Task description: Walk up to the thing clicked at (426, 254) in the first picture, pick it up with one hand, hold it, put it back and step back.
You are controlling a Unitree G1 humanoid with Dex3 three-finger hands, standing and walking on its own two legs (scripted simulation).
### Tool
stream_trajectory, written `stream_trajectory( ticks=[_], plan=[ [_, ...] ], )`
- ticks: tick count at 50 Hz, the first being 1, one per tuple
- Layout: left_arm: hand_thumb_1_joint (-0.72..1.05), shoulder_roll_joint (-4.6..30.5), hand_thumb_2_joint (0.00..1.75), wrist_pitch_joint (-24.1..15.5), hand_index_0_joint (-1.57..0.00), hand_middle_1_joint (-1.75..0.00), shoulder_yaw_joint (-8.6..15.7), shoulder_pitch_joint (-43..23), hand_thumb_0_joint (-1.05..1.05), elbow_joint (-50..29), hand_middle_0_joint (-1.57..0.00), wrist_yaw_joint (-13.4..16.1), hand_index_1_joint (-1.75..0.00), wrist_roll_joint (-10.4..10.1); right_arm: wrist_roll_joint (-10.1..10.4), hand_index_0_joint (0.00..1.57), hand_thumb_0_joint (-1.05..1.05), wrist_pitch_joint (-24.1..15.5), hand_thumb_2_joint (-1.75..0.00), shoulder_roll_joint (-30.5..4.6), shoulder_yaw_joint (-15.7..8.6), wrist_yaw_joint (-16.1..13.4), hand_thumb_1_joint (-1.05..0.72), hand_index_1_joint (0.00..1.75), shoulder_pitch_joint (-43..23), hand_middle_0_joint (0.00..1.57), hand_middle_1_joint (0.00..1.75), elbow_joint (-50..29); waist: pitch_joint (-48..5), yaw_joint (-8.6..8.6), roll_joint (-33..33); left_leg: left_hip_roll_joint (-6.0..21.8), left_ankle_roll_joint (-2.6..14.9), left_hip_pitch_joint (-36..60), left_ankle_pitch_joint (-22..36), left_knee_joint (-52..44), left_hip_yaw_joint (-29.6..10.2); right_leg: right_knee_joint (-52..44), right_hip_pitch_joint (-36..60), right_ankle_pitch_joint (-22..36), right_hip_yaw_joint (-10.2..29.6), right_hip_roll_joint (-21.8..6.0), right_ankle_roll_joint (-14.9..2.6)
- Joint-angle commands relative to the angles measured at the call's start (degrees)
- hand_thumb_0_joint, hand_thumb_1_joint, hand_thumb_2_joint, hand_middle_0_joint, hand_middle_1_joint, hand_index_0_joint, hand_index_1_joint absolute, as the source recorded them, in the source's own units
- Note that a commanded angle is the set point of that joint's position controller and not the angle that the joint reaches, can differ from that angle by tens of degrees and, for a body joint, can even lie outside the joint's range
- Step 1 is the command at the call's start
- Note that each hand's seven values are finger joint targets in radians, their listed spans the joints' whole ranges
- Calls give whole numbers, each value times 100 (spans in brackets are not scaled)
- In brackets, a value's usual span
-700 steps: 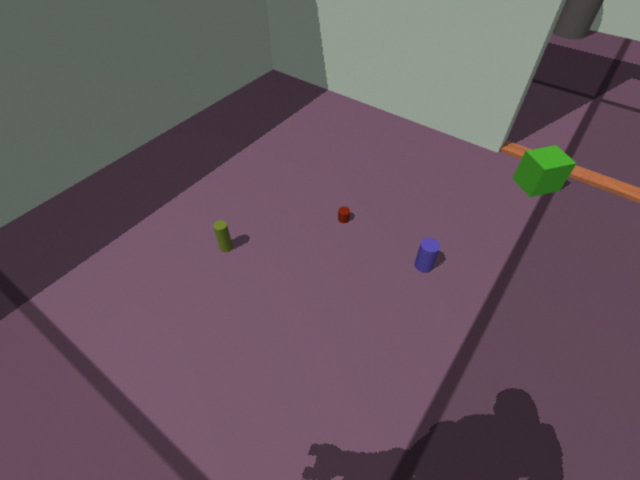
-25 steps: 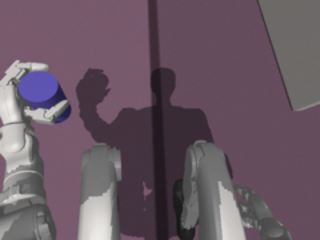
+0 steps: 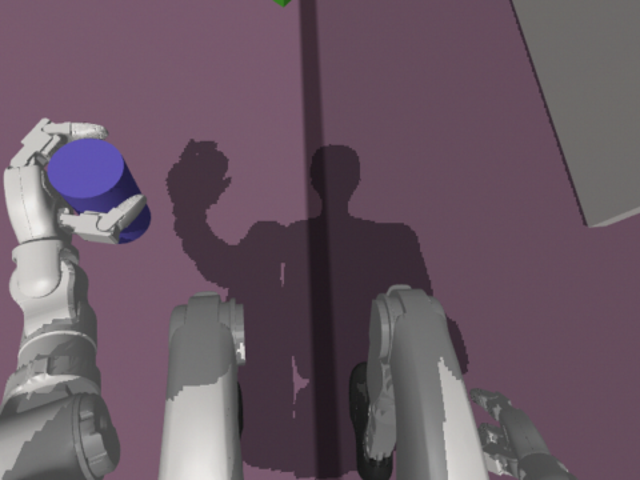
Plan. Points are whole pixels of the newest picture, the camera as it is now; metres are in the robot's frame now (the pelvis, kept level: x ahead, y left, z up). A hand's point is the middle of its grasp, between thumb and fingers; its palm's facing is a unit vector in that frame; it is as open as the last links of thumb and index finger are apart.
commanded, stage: lift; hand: left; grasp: from the side
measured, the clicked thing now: (106, 196) +0.44 +0.26 -0.06
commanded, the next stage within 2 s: none
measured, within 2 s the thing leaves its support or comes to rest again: neither
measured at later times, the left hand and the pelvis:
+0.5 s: hand (70, 172) +0.42 +0.25 +0.05, palm faces +0.21 -0.98 -0.04, open 10.1 cm; pelvis +0.00 +0.00 +0.06, yaw +1 degrees
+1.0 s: hand out of the picture +0.40 +0.23 +0.24, palm faces +0.23 -0.97 -0.06, open 10.1 cm; pelvis +0.04 +0.00 +0.21, yaw +3 degrees
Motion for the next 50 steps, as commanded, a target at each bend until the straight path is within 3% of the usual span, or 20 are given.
stream_trajectory(
  ticks=[1, 2, 4, 7, 8, 9, 11, 12, 19, 22, 29, 31, 34, 35, 37, 39, 44, 47, 49, 50],
  plan=[
    [16, 1199, 122, -408, -130, -141, 140, -1398, 0, -1121, -127, 14, -140, -92, 25, 20, 0, -113, -90, -1171, -449, -91, -92, 30, 626, 20, 30, -401, -3655, 108, 884, -75, 335, 2455, 649, -1670, 490, -1412, 2046, 769, -316, 173, -345],
    [16, 1099, 123, -409, -130, -141, 118, -1373, 0, -1124, -127, -26, -140, -127, 40, 20, 0, -114, -90, -1179, -458, -94, -92, 30, 624, 20, 30, -407, -3612, 85, 927, -70, 325, 2502, 691, -1700, 469, -1384, 1965, 811, -335, 167, -351],
    [14, 1444, 122, -428, -130, -141, 266, -1534, 0, -1482, -128, -40, -140, -132, 53, 20, 0, -112, -90, -1198, -495, -122, -93, 30, 662, 20, 30, -400, -3808, 169, 1069, -71, 333, 2643, 638, -1746, 504, -1468, 2077, 752, -293, 175, -354],
    [13, 1321, 123, -345, -130, -142, 205, -1446, 0, -1604, -127, -156, -141, -217, 103, 20, 0, -134, -90, -1170, -536, -130, -92, 30, 698, 20, 30, -428, -3936, 148, 861, -76, 362, 2643, 584, -1790, 530, -1625, 2276, 720, -253, 176, -330],
    [11, 1059, 122, -256, -129, -141, 17, -1221, 0, -1248, -126, -212, -140, -237, 130, 20, 0, -146, -90, -1170, -523, -144, -92, 30, 637, 20, 30, -448, -3619, 73, 833, -79, 374, 2572, 457, -1863, 528, -1690, 2157, 609, -265, 169, -331],
    [12, 1055, 122, -267, -128, -141, -16, -1425, 0, -1599, -125, -230, -139, -276, 140, 20, 0, -173, -90, -1160, -516, -146, -92, 30, 665, 20, 30, -453, -3598, 63, 907, -71, 362, 2539, 419, -1917, 523, -1721, 2213, 588, -266, 165, -337],
    [11, 1248, 121, -161, -128, -139, 170, -1096, 0, -1474, -125, -208, -138, -264, 188, 20, 0, -160, -90, -1211, -554, -180, -92, 30, 642, 20, 30, -510, -3702, 216, 893, -67, 352, 2784, 492, -2043, 494, -1777, 2206, 622, -272, 152, -350],
    [12, 1322, 120, -186, -128, -139, 153, -1446, 0, -2101, -125, -193, -137, -287, 197, 20, 0, -160, -90, -1182, -562, -187, -92, 30, 691, 20, 30, -540, -3881, 239, 1086, -67, 329, 2922, 475, -2124, 475, -1783, 2229, 614, -270, 151, -370],
    [12, 758, 122, 129, -127, -140, -174, -738, 0, -2225, -124, -196, -139, -452, 335, 20, 0, -259, -90, -1093, -586, -269, -91, 30, 607, 20, 30, -695, -3619, 214, 768, -61, 356, 3050, 395, -2503, 437, -2276, 2546, 577, -204, 132, -343],
    [13, 1027, 122, 208, -129, -141, -96, -986, 0, -2944, -125, -72, -139, -427, 389, 20, 0, -252, -90, -1073, -612, -320, -91, 30, 647, 20, 30, -795, -3797, 269, 865, -44, 353, 3359, 402, -2761, 406, -2489, 2759, 589, -160, 120, -347],
    [13, 571, 122, 604, -127, -140, -522, -371, 0, -3612, -123, 106, -138, -479, 470, 20, 0, -355, -90, -921, -665, -405, -91, 30, 604, 20, 30, -862, -3763, 274, 761, -37, 371, 3856, 483, -3205, 456, -3199, 3434, 612, 15, 100, -302],
    [13, 830, 122, 748, -126, -139, -294, -222, 0, -3967, -123, 240, -137, -453, 529, 20, 0, -351, -90, -913, -680, -436, -90, 30, 624, 20, 30, -913, -3829, 401, 785, -30, 354, 4163, 620, -3424, 430, -3341, 3661, 737, 6, 95, -313],
    [17, 223, 121, 977, -124, -138, -663, 405, 0, -3918, -121, 366, -136, -491, 577, 20, 0, -353, -90, -853, -678, -455, -90, 30, 564, 20, 30, -989, -3669, 326, 606, -30, 349, 4487, 837, -3719, 357, -3561, 3907, 989, -69, 92, -304],
    [15, 422, 121, 1014, -124, -137, -528, 313, 0, -4285, -121, 451, -136, -479, 596, 20, 0, -356, -90, -832, -683, -479, -90, 30, 586, 20, 30, -995, -3722, 403, 651, -18, 348, 4651, 927, -3810, 364, -3655, 4039, 1059, -63, 98, -300],
    [13, 525, 120, 1121, -123, -136, -586, 341, 0, -4593, -119, 572, -134, -412, 617, 20, 0, -351, -90, -815, -681, -516, -90, 30, 571, 20, 30, -1011, -3668, 424, 797, -4, 324, 5031, 970, -4082, 337, -3852, 4165, 1093, -38, 91, -308],
    [14, 223, 119, 1245, -122, -135, -787, 690, 0, -4523, -118, 624, -134, -439, 622, 20, 0, -379, -90, -752, -669, -529, -91, 30, 588, 20, 30, -1022, -3574, 315, 600, -7, 342, 5174, 1177, -4204, 339, -4070, 4512, 1316, -51, 99, -274],
    [11, 246, 118, 1377, -122, -134, -908, 995, 0, -5278, -119, 765, -133, -427, 641, 20, 0, -422, -90, -669, -649, -588, -91, 30, 701, 20, 30, -1041, -3655, 388, 654, -2, 320, 6042, 1729, -4757, 344, -4620, 5283, 1778, -58, 115, -260],
    [12, -96, 119, 1521, -122, -134, -1127, 1433, 0, -4820, -118, 830, -133, -436, 646, 20, 0, -479, -90, -569, -578, -615, -90, 30, 714, 20, 30, -983, -3075, 279, 437, -13, 336, 6061, 1717, -5050, 370, -4973, 5635, 1862, -64, 143, -239],
    [10, -130, 118, 1556, -122, -134, -1080, 1512, 0, -4478, -119, 862, -133, -435, 664, 20, 0, -512, -90, -551, -574, -644, -90, 30, 664, 20, 30, -1009, -2728, 243, 196, -18, 373, 6016, 1605, -5215, 412, -5292, 5936, 1821, -12, 136, -209],
    [9, -44, 118, 1496, -122, -135, -1168, 1142, 0, -4974, -119, 856, -133, -408, 644, 20, 0, -533, -90, -539, -572, -642, -90, 30, 694, 20, 30, -1003, -2828, 226, 344, -15, 365, 6152, 1637, -5309, 422, -5364, 6096, 1864, 9, 126, -212]
  ],
)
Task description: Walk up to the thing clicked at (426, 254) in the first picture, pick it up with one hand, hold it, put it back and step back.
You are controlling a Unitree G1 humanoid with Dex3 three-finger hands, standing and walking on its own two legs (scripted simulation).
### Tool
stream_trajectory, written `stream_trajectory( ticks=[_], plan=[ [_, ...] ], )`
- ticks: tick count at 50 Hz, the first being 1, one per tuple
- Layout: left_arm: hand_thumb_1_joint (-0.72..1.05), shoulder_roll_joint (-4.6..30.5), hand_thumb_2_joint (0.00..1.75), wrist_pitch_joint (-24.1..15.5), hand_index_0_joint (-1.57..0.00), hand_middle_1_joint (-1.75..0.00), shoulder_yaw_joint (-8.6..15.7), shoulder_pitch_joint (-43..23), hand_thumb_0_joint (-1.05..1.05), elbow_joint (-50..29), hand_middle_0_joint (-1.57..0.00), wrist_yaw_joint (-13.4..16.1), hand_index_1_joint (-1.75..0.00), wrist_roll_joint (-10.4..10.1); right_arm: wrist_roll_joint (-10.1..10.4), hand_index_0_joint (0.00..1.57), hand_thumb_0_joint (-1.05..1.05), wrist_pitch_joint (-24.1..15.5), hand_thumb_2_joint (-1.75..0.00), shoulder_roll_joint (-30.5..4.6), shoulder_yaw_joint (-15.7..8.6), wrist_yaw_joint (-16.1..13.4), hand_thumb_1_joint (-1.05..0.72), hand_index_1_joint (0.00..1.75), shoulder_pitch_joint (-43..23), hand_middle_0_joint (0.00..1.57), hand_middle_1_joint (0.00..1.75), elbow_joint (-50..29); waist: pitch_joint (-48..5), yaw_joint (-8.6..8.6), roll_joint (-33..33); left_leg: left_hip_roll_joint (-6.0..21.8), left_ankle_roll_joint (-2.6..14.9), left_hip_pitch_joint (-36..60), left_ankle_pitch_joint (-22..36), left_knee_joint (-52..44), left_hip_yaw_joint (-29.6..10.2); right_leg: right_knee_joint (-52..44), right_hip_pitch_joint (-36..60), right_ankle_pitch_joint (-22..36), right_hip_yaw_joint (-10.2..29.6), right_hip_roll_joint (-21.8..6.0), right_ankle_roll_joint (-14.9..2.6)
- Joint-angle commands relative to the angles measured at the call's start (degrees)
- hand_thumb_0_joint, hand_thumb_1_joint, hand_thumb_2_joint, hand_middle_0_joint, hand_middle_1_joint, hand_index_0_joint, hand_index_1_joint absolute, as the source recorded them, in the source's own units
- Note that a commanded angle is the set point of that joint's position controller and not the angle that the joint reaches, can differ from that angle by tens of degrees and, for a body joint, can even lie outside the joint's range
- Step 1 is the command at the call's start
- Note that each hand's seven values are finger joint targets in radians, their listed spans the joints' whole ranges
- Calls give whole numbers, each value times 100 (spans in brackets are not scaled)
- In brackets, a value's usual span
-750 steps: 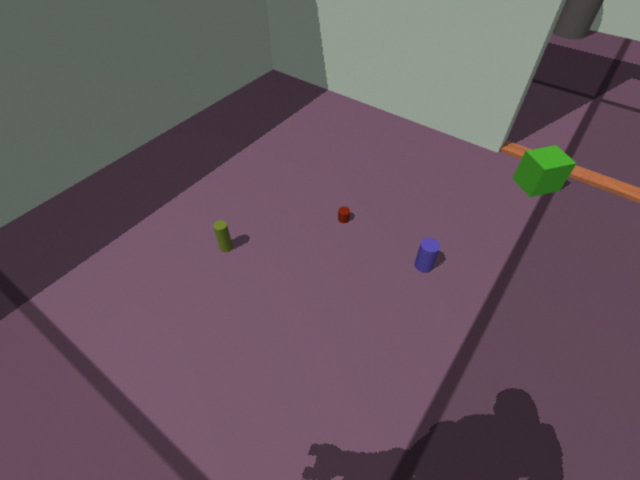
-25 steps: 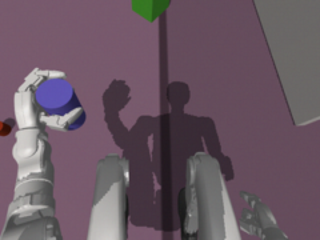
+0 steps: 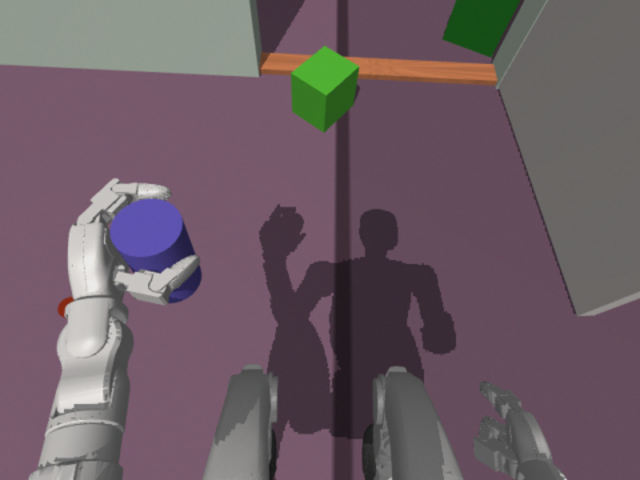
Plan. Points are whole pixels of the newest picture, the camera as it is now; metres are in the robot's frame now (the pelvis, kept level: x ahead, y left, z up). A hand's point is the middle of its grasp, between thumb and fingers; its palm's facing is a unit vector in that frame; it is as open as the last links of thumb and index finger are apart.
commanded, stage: lift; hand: left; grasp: from the side
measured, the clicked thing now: (161, 255) +0.37 +0.21 +0.00
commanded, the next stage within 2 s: hold in 1.20 s
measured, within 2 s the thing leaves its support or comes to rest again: neither
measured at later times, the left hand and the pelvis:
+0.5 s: hand (134, 202) +0.37 +0.19 +0.13, palm faces +0.17 -0.99 -0.05, open 10.1 cm; pelvis +0.02 +0.00 +0.10, yaw +1 degrees
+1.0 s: hand (139, 166) +0.37 +0.17 +0.18, palm faces +0.16 -0.99 -0.02, open 10.2 cm; pelvis +0.04 -0.01 +0.13, yaw +1 degrees
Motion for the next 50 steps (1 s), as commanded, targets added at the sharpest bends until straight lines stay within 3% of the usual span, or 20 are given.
stream_trajectory(
  ticks=[1, 3, 4, 9, 10, 13, 14, 16, 18, 19, 21, 22, 24, 30, 31, 35, 44, 46, 49, 50],
  plan=[
    [7, 840, 118, -342, -124, -135, 253, -1122, 0, -1178, -121, 92, -134, -10, 1, 20, 0, -278, -90, -839, -338, -114, -90, 30, 363, 20, 30, -592, -2375, -106, 187, -146, 247, 2379, 1323, -1707, 72, -1717, 2118, 1531, 25, 180, -228],
    [8, 753, 118, -346, -124, -135, 114, -1106, 0, -1211, -121, 93, -134, 33, -9, 20, 0, -307, -90, -850, -381, -125, -90, 30, 365, 20, 30, -620, -2177, -82, 259, -146, 222, 2615, 1309, -1905, 98, -1945, 2223, 1475, 41, 183, -234],
    [9, 578, 118, -308, -124, -135, 73, -711, 0, -701, -121, 89, -134, 45, -12, 20, 0, -317, -90, -766, -303, -107, -90, 30, 405, 20, 30, -594, -1962, -103, 129, -137, 220, 2624, 1338, -2048, 63, -2017, 2311, 1497, -12, 198, -229],
    [8, 721, 116, -493, -124, -134, 73, -1008, 0, -1181, -122, 76, -133, 75, -39, 20, 0, -368, -90, -777, -318, -63, -91, 30, 432, 20, 30, -624, -1972, 51, 465, -121, 152, 3369, 1528, -2587, 52, -2371, 2685, 1619, -36, 181, -258],
    [10, 494, 118, -468, -124, -134, -75, -869, 0, -853, -122, 59, -134, 61, -44, 20, 0, -372, -90, -760, -295, -66, -91, 30, 458, 20, 30, -595, -1865, -35, 346, -102, 154, 3445, 1569, -2648, 37, -2441, 2704, 1673, -57, 191, -248],
    [12, 440, 116, -512, -124, -132, -68, -827, 0, -622, -121, 65, -131, 66, -66, 20, 0, -401, -90, -765, -290, -46, -91, 30, 452, 20, 30, -595, -1708, -49, 272, -81, 145, 3641, 1643, -2890, 18, -2661, 2926, 1756, -75, 209, -235],
    [13, 612, 117, -605, -123, -132, -29, -1238, 0, -1150, -120, 80, -131, 67, -73, 20, 0, -409, -90, -776, -300, -50, -90, 30, 461, 20, 30, -596, -1824, 4, 437, -98, 138, 3790, 1622, -2973, 45, -2731, 3010, 1741, -62, 194, -240],
    [11, 628, 117, -642, -124, -133, -35, -1183, 0, -1188, -122, 112, -132, 102, -98, 20, 0, -392, -90, -745, -291, -49, -91, 30, 537, 20, 30, -579, -1910, -1, 350, -103, 142, 3960, 1743, -3069, 57, -2848, 3291, 1854, -69, 205, -233],
    [11, 387, 119, -592, -125, -134, -129, -863, 0, -671, -123, 117, -134, 80, -110, 20, 0, -394, -90, -708, -249, -51, -91, 30, 559, 20, 30, -520, -1649, -25, 224, -120, 155, 3953, 1895, -3131, 111, -2974, 3442, 2034, -69, 209, -214],
    [13, 380, 119, -637, -125, -134, -192, -1098, 0, -1037, -123, 129, -134, 75, -114, 20, 0, -410, -90, -733, -284, -53, -91, 30, 562, 20, 30, -553, -1699, -41, 189, -124, 164, 3971, 1920, -3177, 125, -3034, 3547, 2089, -63, 201, -211],
    [10, 330, 119, -583, -125, -134, -172, -769, 0, -473, -123, 131, -134, 130, -128, 20, 0, -387, -90, -711, -269, -48, -91, 30, 543, 20, 30, -561, -1480, -49, 44, -110, 173, 3978, 1876, -3322, 133, -3206, 3698, 2067, -68, 217, -195],
    [10, 495, 118, -677, -125, -134, -219, -1405, 0, -1272, -123, 134, -133, 123, -140, 20, 0, -399, -90, -770, -316, -47, -91, 30, 575, 20, 30, -542, -1729, -24, 313, -116, 151, 4178, 1908, -3386, 143, -3227, 3793, 2094, -48, 189, -212],
    [9, 397, 120, -613, -126, -135, -151, -804, 0, -592, -124, 168, -135, 183, -138, 20, 0, -370, -90, -739, -309, -44, -91, 30, 577, 20, 30, -529, -1407, 30, 175, -104, 139, 4258, 1806, -3550, 129, -3319, 3742, 1943, -98, 210, -218],
    [10, 324, 119, -663, -125, -135, -238, -988, 0, -956, -123, 174, -134, 134, -142, 20, 0, -369, -90, -707, -308, -36, -91, 30, 516, 20, 30, -576, -1249, 53, 158, -129, 135, 4419, 1757, -3862, 182, -3629, 4125, 1935, -81, 212, -201],
    [11, 223, 120, -621, -125, -134, -214, -674, 0, -415, -123, 174, -135, 145, -150, 20, 0, -358, -90, -674, -278, -31, -91, 30, 517, 20, 30, -543, -1071, 30, 59, -115, 136, 4407, 1733, -3900, 177, -3667, 4085, 1896, -95, 227, -201],
    [13, 357, 121, -726, -125, -136, -250, -1273, 0, -1235, -123, 218, -135, 137, -160, 20, 0, -350, -90, -703, -317, -46, -91, 30, 596, 20, 30, -567, -1463, 40, 240, -117, 108, 4789, 2022, -4014, 188, -3738, 4363, 2163, -93, 226, -208],
    [11, 152, 120, -534, -123, -134, -299, -775, 0, -605, -121, 197, -134, 140, -167, 20, 0, -303, -90, -667, -299, -76, -91, 30, 547, 20, 30, -462, -1041, 9, -68, -136, 149, 4900, 2243, -4190, 308, -4119, 4757, 2481, -14, 200, -145],
    [9, 193, 119, -582, -123, -134, -305, -1151, 0, -1075, -121, 196, -134, 102, -165, 20, 0, -317, -90, -644, -299, -72, -91, 30, 510, 20, 30, -531, -1184, 27, -12, -161, 155, 4970, 2321, -4198, 344, -4200, 4968, 2601, 26, 184, -120],
    [11, 89, 120, -505, -124, -134, -304, -751, 0, -539, -122, 195, -135, 123, -166, 20, 0, -297, -90, -643, -274, -57, -91, 30, 504, 20, 30, -483, -954, 17, -113, -143, 147, 5010, 2380, -4300, 323, -4215, 4955, 2617, -14, 204, -138],
    [12, 207, 121, -579, -124, -135, -295, -1078, 0, -1050, -122, 210, -135, 125, -171, 20, 0, -301, -90, -670, -313, -50, -91, 30, 478, 20, 30, -515, -1023, 57, 12, -136, 134, 5095, 2413, -4342, 318, -4198, 4967, 2630, -26, 215, -155]
  ],
)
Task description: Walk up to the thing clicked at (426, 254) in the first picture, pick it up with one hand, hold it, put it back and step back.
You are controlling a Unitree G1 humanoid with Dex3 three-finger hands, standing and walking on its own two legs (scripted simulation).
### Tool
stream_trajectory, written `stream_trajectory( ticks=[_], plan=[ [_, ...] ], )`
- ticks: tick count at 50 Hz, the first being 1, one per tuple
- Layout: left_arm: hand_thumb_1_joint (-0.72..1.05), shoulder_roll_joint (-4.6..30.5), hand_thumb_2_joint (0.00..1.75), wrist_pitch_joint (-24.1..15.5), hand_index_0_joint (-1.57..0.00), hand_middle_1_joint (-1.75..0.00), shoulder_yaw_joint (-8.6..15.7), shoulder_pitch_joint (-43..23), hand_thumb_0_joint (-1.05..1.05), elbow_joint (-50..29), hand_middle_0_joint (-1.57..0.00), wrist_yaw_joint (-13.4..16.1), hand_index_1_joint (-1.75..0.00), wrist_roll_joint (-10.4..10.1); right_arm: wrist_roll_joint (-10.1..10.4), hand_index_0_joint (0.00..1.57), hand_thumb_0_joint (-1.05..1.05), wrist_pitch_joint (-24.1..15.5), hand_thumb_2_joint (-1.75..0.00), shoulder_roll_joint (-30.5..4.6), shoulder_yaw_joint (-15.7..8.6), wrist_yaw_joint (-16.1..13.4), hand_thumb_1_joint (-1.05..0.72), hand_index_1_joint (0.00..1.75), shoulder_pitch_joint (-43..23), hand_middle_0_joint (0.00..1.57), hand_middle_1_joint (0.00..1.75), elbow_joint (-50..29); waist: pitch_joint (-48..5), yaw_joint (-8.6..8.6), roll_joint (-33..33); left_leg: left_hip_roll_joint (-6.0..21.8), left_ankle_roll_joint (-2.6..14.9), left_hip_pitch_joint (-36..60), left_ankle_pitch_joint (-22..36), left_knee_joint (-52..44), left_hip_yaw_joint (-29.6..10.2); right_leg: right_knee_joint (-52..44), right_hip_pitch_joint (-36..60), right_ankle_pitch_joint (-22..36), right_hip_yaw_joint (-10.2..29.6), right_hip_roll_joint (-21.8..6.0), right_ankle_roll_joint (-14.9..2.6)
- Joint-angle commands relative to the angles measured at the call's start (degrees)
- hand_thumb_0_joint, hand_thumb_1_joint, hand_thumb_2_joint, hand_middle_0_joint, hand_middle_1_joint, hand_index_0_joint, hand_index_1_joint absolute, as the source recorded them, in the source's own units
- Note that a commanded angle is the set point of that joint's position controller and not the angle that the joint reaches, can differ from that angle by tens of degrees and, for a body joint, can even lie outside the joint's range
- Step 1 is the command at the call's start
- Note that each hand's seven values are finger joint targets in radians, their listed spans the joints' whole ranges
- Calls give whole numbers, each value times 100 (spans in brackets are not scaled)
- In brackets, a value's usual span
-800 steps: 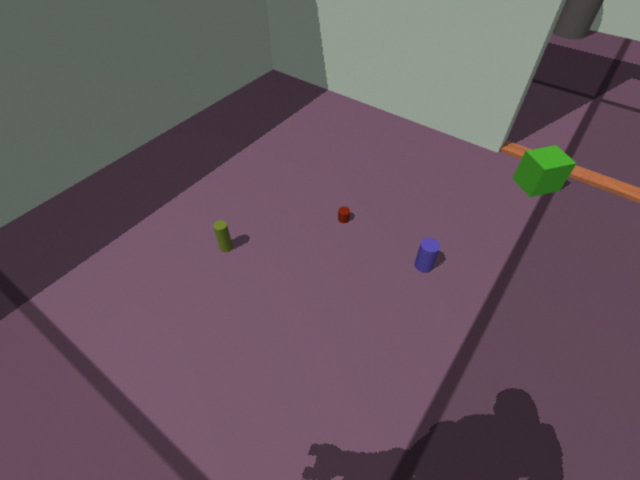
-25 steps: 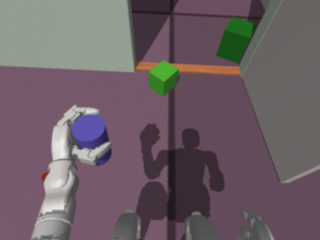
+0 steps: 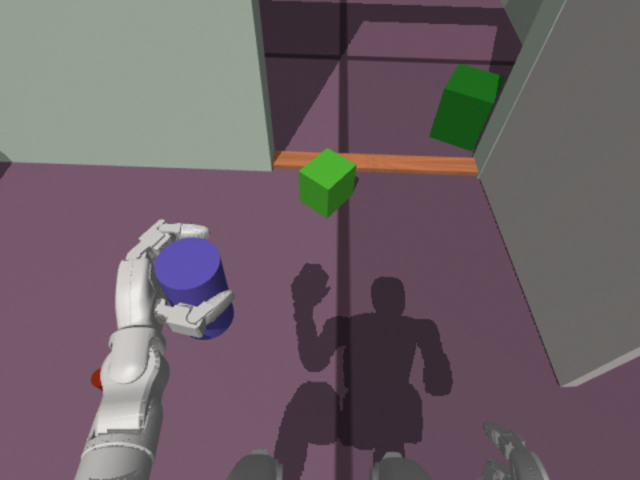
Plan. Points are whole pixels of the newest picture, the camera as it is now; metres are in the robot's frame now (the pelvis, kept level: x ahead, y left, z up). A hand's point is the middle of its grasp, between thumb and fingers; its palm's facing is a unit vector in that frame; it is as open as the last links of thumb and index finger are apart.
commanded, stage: lift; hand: left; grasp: from the side
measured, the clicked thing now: (198, 291) +0.34 +0.17 +0.02
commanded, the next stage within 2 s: hold in 0.20 s
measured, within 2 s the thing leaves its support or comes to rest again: neither
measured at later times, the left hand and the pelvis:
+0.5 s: hand (193, 272) +0.34 +0.17 +0.07, palm faces +0.15 -0.99 -0.02, open 10.2 cm; pelvis +0.01 +0.00 +0.01, yaw +0 degrees
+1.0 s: hand (192, 271) +0.33 +0.16 +0.08, palm faces +0.14 -0.99 -0.02, open 10.2 cm; pelvis +0.00 +0.00 +0.02, yaw +0 degrees
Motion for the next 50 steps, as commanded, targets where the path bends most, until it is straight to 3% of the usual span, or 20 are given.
stream_trajectory(
  ticks=[1, 3, 5, 7, 9, 10, 14, 15, 17, 19, 22, 24, 30, 33, 37, 40, 42, 45, 48, 50],
  plan=[
    [13, 751, 121, -448, -124, -135, 289, -1543, 0, -1438, -122, 54, -135, -21, -10, 20, 0, -216, -90, -762, -312, -59, -91, 30, -18, 20, 30, -681, -1703, 22, 163, -186, 157, 1076, 1429, -876, 87, -803, 982, 1639, -43, 172, -131],
    [13, 540, 121, -399, -124, -135, 209, -1143, 0, -1021, -123, 33, -135, -39, -12, 20, 0, -212, -90, -722, -270, -42, -91, 30, -78, 20, 30, -727, -1503, 6, 35, -190, 162, 1033, 1319, -942, 91, -873, 1004, 1535, -56, 186, -120],
    [15, 822, 122, -493, -124, -135, 339, -1635, 0, -1579, -122, 35, -135, -66, -6, 20, 0, -207, -90, -772, -300, -55, -91, 30, -67, 20, 30, -730, -1747, 3, 94, -203, 177, 1108, 1435, -915, 142, -921, 1194, 1720, 9, 158, -85],
    [14, 594, 122, -440, -125, -136, 210, -1350, 0, -1200, -123, 7, -136, -76, -13, 20, 0, -202, -90, -756, -274, -47, -91, 30, -61, 20, 30, -722, -1613, -18, 94, -198, 165, 1153, 1512, -960, 131, -917, 1134, 1775, -14, 182, -105],
    [15, 819, 122, -485, -124, -135, 358, -1618, 0, -1495, -122, 41, -135, -67, 0, 20, 0, -192, -90, -757, -283, -68, -91, 30, -59, 20, 30, -702, -1666, 25, 54, -205, 175, 1201, 1561, -963, 149, -984, 1257, 1858, 4, 158, -77],
    [15, 594, 122, -423, -124, -136, 203, -1220, 0, -989, -122, 19, -136, -52, 4, 20, 0, -184, -90, -747, -264, -64, -91, 30, -82, 20, 30, -707, -1472, -23, -139, -205, 189, 1161, 1459, -1020, 146, -1034, 1253, 1764, -3, 163, -69],
    [13, 738, 121, -437, -123, -135, 261, -1494, 0, -1309, -121, 15, -135, -45, -3, 20, 0, -178, -90, -761, -278, -75, -91, 30, -68, 20, 30, -695, -1590, 6, -6, -221, 185, 1244, 1590, -1036, 203, -1098, 1426, 1936, 38, 146, -56],
    [14, 526, 121, -378, -123, -135, 197, -1172, 0, -845, -121, -5, -135, -51, 5, 20, 0, -177, -90, -760, -268, -69, -91, 30, -124, 20, 30, -733, -1403, -36, -193, -216, 196, 1223, 1517, -1064, 200, -1147, 1346, 1870, 27, 163, -50],
    [17, 784, 113, -463, -124, -132, 343, -1581, 0, -1449, -122, 22, -132, -63, 3, 20, 0, -176, -90, -761, -281, -55, -92, 30, -102, 20, 30, -692, -1606, 56, 69, -222, 162, 1333, 1541, -1147, 179, -1130, 1488, 1825, 5, 161, -84],
    [15, 532, 114, -424, -126, -134, 155, -1364, 0, -1107, -124, 28, -134, -47, -9, 20, 0, -170, -90, -736, -262, -45, -92, 30, -116, 20, 30, -692, -1452, -9, 55, -209, 156, 1391, 1552, -1168, 164, -1147, 1369, 1792, -20, 186, -100],
    [15, 488, 113, -402, -124, -133, 151, -1345, 0, -1075, -123, 42, -133, -74, 3, 20, 0, -185, -90, -731, -265, -52, -92, 30, -117, 20, 30, -698, -1478, -14, -80, -196, 165, 1419, 1606, -1199, 153, -1180, 1451, 1866, -32, 189, -86],
    [14, 727, 113, -415, -125, -133, 282, -1450, 0, -1308, -123, 65, -133, -27, 11, 20, 0, -192, -90, -774, -293, -42, -92, 30, -157, 20, 30, -686, -1438, 56, 100, -205, 150, 1495, 1641, -1262, 163, -1197, 1475, 1866, -29, 181, -103],
    [18, 492, 115, -354, -124, -134, 141, -1297, 0, -1187, -123, 68, -133, -42, 0, 20, 0, -186, -90, -753, -279, -38, -92, 30, -168, 20, 30, -711, -1446, 11, -17, -202, 154, 1577, 1649, -1349, 171, -1283, 1611, 1895, -37, 194, -90],
    [20, 670, 115, -400, -124, -134, 194, -1611, 0, -1409, -123, 86, -133, 4, 1, 20, 0, -184, -90, -767, -284, -39, -92, 30, -139, 20, 30, -688, -1493, 26, 143, -184, 120, 1755, 1783, -1404, 134, -1266, 1603, 1924, -67, 206, -125],
    [18, 379, 116, -327, -125, -135, 46, -1394, 0, -981, -123, 58, -134, -44, -7, 20, 0, -201, -90, -728, -251, -43, -91, 30, -164, 20, 30, -682, -1238, -41, -96, -178, 145, 1660, 1692, -1453, 142, -1360, 1601, 1893, -72, 205, -98],
    [19, 693, 115, -351, -124, -133, 181, -1668, 0, -1351, -122, 71, -133, 13, 7, 20, 0, -195, -90, -742, -267, -58, -91, 30, -198, 20, 30, -693, -1292, 37, 75, -207, 135, 1743, 1508, -1545, 173, -1470, 1648, 1711, -54, 183, -101],
    [18, 513, 115, -312, -125, -134, 171, -1287, 0, -930, -123, 38, -134, -26, -5, 20, 0, -211, -90, -737, -264, -35, -91, 30, -230, 20, 30, -677, -1106, 24, -124, -210, 161, 1580, 1435, -1531, 181, -1492, 1654, 1668, -52, 186, -83],
    [22, 636, 116, -375, -125, -134, 162, -1601, 0, -1473, -123, 39, -134, -20, -1, 20, 0, -207, -90, -746, -286, -44, -91, 30, -203, 20, 30, -698, -1405, 69, 40, -229, 147, 1726, 1629, -1533, 208, -1495, 1807, 1860, -34, 173, -90],
    [20, 381, 117, -281, -125, -135, 64, -1236, 0, -924, -123, 22, -135, -37, 15, 20, 0, -236, -90, -719, -258, -29, -91, 30, -265, 20, 30, -699, -1092, 3, -234, -230, 181, 1630, 1591, -1537, 213, -1539, 1718, 1895, -29, 163, -54],
    [18, 822, 115, -392, -122, -132, 347, -1752, 0, -1555, -120, 87, -132, 0, 0, 20, 0, -216, -90, -742, -280, -44, -91, 30, -223, 20, 30, -685, -1485, 85, 92, -234, 151, 1821, 1650, -1551, 212, -1522, 1865, 1892, -18, 155, -81]
  ],
)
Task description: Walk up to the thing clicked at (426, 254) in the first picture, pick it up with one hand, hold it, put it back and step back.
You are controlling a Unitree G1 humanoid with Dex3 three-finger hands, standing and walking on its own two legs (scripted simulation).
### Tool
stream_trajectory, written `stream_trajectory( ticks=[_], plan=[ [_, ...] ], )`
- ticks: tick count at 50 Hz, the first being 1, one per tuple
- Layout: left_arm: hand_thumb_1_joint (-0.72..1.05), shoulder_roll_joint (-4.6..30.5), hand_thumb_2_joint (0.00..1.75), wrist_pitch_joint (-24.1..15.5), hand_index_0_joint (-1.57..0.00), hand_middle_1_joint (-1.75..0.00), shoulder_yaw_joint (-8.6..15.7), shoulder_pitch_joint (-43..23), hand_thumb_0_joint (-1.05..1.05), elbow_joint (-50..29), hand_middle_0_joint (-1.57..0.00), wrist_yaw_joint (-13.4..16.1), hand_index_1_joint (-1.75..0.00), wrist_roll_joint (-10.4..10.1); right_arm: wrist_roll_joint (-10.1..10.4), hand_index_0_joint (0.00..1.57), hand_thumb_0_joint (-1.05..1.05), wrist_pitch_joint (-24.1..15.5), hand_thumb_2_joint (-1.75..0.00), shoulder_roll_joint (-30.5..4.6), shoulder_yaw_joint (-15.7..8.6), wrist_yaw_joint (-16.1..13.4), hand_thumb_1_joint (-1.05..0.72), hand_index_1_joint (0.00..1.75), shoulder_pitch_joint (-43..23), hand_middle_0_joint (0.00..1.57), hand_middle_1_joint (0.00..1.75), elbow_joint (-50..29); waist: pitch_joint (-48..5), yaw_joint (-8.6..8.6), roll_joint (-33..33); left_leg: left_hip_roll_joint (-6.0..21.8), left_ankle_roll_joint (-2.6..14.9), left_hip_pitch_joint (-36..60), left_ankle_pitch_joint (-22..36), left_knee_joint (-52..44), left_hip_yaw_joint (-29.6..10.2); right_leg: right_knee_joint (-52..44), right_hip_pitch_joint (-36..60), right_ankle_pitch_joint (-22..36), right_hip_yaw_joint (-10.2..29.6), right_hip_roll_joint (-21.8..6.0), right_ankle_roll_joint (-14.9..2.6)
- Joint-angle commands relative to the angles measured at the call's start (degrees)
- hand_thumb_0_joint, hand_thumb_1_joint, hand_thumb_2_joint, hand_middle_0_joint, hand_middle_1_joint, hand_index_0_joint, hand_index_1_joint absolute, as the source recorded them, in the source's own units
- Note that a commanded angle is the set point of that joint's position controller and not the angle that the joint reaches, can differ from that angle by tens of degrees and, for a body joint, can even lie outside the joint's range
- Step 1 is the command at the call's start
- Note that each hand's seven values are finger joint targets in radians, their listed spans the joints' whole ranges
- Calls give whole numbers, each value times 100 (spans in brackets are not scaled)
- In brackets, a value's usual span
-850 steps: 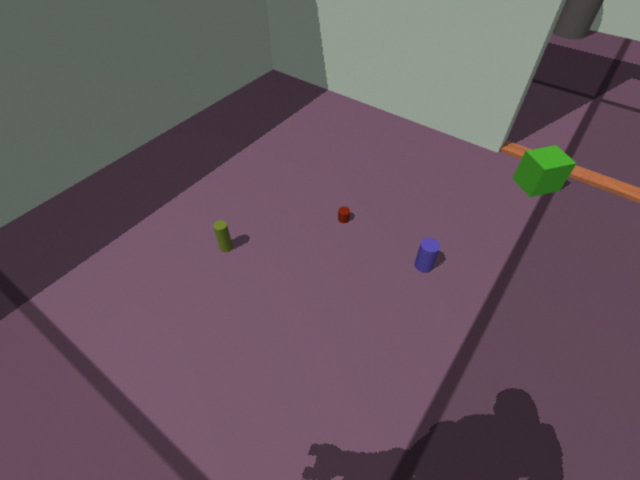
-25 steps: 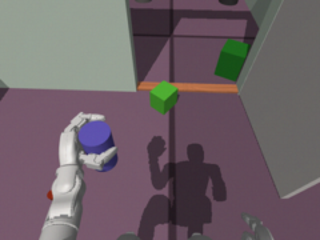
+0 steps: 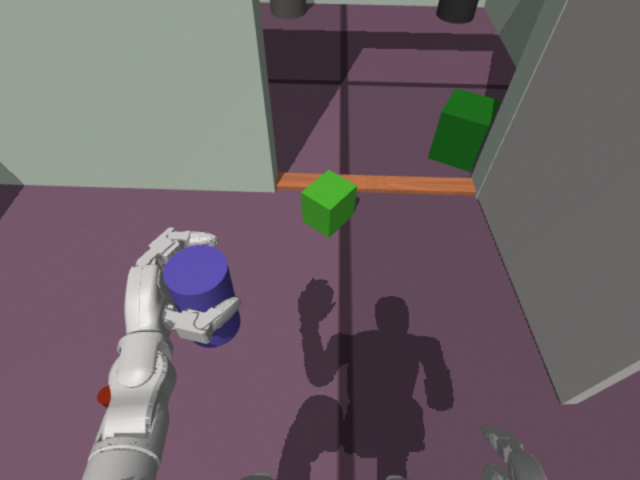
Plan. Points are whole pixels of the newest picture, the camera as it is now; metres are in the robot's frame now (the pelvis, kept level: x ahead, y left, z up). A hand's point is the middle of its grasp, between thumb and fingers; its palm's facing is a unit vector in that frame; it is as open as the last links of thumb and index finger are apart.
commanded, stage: hold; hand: left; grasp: from the side
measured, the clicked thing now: (206, 298) +0.33 +0.16 +0.03
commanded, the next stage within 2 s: crouch in 1.90 s
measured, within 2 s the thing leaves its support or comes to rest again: neither
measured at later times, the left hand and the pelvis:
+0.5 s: hand (201, 288) +0.33 +0.16 +0.06, palm faces +0.13 -0.99 -0.02, open 10.2 cm; pelvis +0.00 +0.00 +0.00, yaw +0 degrees
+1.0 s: hand (201, 289) +0.33 +0.16 +0.06, palm faces +0.14 -0.99 -0.02, open 10.2 cm; pelvis -0.01 +0.00 +0.00, yaw +0 degrees
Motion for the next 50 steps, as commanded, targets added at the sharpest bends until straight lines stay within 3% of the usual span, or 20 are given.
stream_trajectory(
  ticks=[1, 2, 4, 6, 7, 9, 13, 16, 19, 21, 25, 28, 29, 32, 39, 44, 45, 46, 48, 50],
  plan=[
    [18, 761, 114, -452, -123, -133, 351, -1545, 0, -1411, -121, 59, -132, -22, 4, 20, 0, -244, -90, -702, -253, -81, -92, 30, -258, 20, 30, -769, -1482, 60, -23, -208, 138, 646, 1195, -676, 129, -681, 776, 1428, -85, 180, -92],
    [20, 625, 116, -450, -124, -134, 241, -1503, 0, -1363, -122, 47, -133, -31, -5, 20, 0, -258, -90, -705, -260, -64, -91, 30, -261, 20, 30, -775, -1375, 35, 35, -211, 138, 608, 1070, -696, 137, -699, 703, 1313, -75, 184, -103],
    [22, 608, 118, -449, -125, -135, 296, -1431, 0, -1134, -123, 54, -135, -44, 6, 20, 0, -279, -90, -726, -274, -67, -91, 30, -291, 20, 30, -761, -1278, 17, -34, -192, 137, 607, 974, -737, 113, -704, 622, 1211, -93, 202, -110],
    [22, 665, 117, -513, -123, -134, 166, -1773, 0, -1628, -122, 37, -134, -28, 0, 20, 0, -274, -90, -763, -285, -72, -91, 30, -229, 20, 30, -763, -1594, -10, 184, -175, 110, 839, 1157, -760, 95, -653, 679, 1377, -96, 213, -139],
    [20, 536, 117, -485, -124, -135, 119, -1536, 0, -1262, -122, 22, -134, -38, 0, 20, 0, -279, -90, -752, -280, -67, -91, 30, -242, 20, 30, -746, -1453, -24, 149, -163, 103, 838, 1214, -745, 78, -634, 620, 1399, -119, 221, -135],
    [18, 677, 117, -486, -124, -134, 303, -1475, 0, -1169, -122, 37, -134, -45, 0, 20, 0, -282, -90, -750, -290, -73, -91, 30, -208, 20, 30, -693, -1430, 17, -112, -173, 138, 672, 1292, -676, 88, -658, 739, 1513, -102, 201, -101],
    [20, 639, 117, -560, -124, -135, 212, -1629, 0, -1332, -122, 16, -134, -41, -16, 20, 0, -295, -90, -764, -300, -46, -91, 30, -182, 20, 30, -711, -1582, 20, 128, -168, 108, 837, 1340, -710, 89, -631, 728, 1516, -99, 208, -129],
    [21, 568, 119, -538, -124, -136, 179, -1494, 0, -1007, -123, -12, -136, -49, 6, 20, 0, -300, -90, -755, -291, -34, -91, 30, -238, 20, 30, -696, -1270, -11, -31, -161, 124, 693, 1227, -728, 80, -651, 599, 1433, -113, 209, -117],
    [21, 793, 117, -613, -123, -133, 336, -1778, 0, -1412, -122, 3, -133, -58, -8, 20, 0, -291, -90, -774, -311, -43, -91, 30, -157, 20, 30, -664, -1655, 64, 96, -174, 115, 835, 1441, -690, 95, -627, 840, 1616, -93, 197, -124],
    [19, 389, 117, -513, -124, -134, 71, -1292, 0, -795, -122, -31, -134, -69, -8, 20, 0, -293, -91, -746, -279, -33, -92, 30, -191, 20, 30, -667, -1334, -39, -108, -169, 131, 741, 1350, -696, 107, -672, 673, 1560, -88, 210, -109],
    [17, 831, 117, -621, -123, -134, 318, -1811, 0, -1434, -121, 5, -134, -7, -3, 20, 0, -274, -90, -769, -312, -21, -91, 30, -235, 20, 30, -715, -1535, 86, 223, -188, 106, 788, 1147, -774, 115, -689, 736, 1328, -84, 189, -144],
    [19, 458, 118, -571, -124, -136, 202, -1299, 0, -976, -123, -17, -135, -96, -1, 20, 0, -296, -90, -728, -293, -16, -91, 30, -273, 20, 30, -703, -1196, 6, -206, -177, 148, 600, 1102, -728, 97, -708, 619, 1317, -111, 203, -101],
    [19, 688, 118, -613, -123, -135, 371, -1536, 0, -1280, -122, 5, -134, -101, 0, 20, 0, -299, -91, -764, -319, -24, -91, 30, -236, 20, 30, -702, -1459, 52, -87, -190, 149, 672, 1188, -704, 121, -715, 730, 1431, -77, 182, -99],
    [16, 632, 117, -608, -123, -135, 177, -1547, 0, -1334, -121, -31, -134, -41, -7, 20, 0, -293, -91, -772, -307, -28, -92, 30, -242, 20, 30, -720, -1543, 11, 59, -198, 143, 829, 1264, -729, 131, -698, 774, 1504, -56, 176, -102],
    [19, 694, 116, -640, -121, -132, 295, -1788, 0, -1394, -120, -14, -132, -92, -15, 20, 0, -303, -90, -774, -312, -40, -91, 30, -214, 20, 30, -669, -1530, 11, -15, -183, 145, 733, 1220, -708, 120, -694, 739, 1477, -69, 183, -103],
    [21, 652, 118, -594, -122, -133, 269, -1530, 0, -960, -121, -47, -133, -39, -8, 20, 0, -294, -91, -756, -297, -51, -91, 30, -249, 20, 30, -664, -1379, 6, -111, -204, 159, 653, 1131, -707, 145, -761, 693, 1403, -48, 161, -85],
    [18, 729, 117, -630, -122, -133, 303, -1814, 0, -1305, -121, -43, -133, -69, -4, 20, 0, -307, -91, -778, -318, -50, -91, 30, -265, 20, 30, -670, -1394, 8, 3, -197, 150, 710, 1152, -711, 141, -745, 676, 1413, -48, 167, -99],
    [19, 607, 118, -589, -123, -134, 269, -1544, 0, -885, -121, -37, -134, -63, -3, 20, 0, -301, -91, -753, -299, -46, -92, 30, -233, 20, 30, -649, -1346, -9, -170, -190, 161, 672, 1163, -701, 129, -738, 699, 1422, -66, 167, -85],
    [19, 702, 119, -619, -123, -135, 288, -1790, 0, -1236, -122, -22, -135, -53, -11, 20, 0, -302, -91, -752, -310, -49, -92, 30, -236, 20, 30, -654, -1530, 18, 39, -211, 154, 753, 1245, -686, 144, -732, 733, 1517, -40, 146, -89],
    [17, 701, 119, -585, -123, -135, 316, -1627, 0, -1087, -122, -17, -135, -42, 6, 20, 0, -308, -91, -773, -312, -43, -92, 30, -294, 20, 30, -692, -1325, 38, -66, -209, 150, 689, 1038, -759, 142, -774, 677, 1277, -55, 167, -103]
  ],
)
